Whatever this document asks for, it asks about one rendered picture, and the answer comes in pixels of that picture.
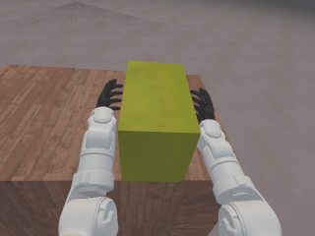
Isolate left robot upper arm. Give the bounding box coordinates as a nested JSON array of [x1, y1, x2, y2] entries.
[[59, 196, 119, 236]]

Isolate carton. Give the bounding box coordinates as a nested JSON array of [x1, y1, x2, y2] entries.
[[117, 60, 201, 182]]

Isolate robot right forearm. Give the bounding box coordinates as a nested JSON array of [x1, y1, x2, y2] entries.
[[197, 119, 283, 236]]

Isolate right robot hand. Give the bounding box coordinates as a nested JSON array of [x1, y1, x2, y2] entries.
[[190, 88, 216, 125]]

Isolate left robot hand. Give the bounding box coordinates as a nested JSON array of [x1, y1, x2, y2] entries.
[[95, 79, 123, 111]]

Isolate right robot upper arm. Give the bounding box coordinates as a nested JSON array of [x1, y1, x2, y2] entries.
[[218, 200, 282, 236]]

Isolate pedestal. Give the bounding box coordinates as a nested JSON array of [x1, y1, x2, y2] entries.
[[0, 64, 246, 236]]

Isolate robot left forearm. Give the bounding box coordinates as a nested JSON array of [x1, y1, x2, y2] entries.
[[58, 106, 116, 235]]

